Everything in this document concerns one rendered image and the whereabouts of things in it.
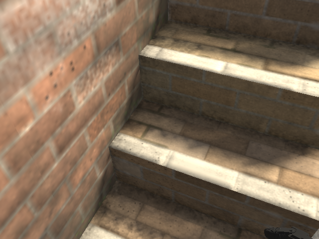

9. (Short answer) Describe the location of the right robot hand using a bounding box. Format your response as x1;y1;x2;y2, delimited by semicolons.
264;226;313;239

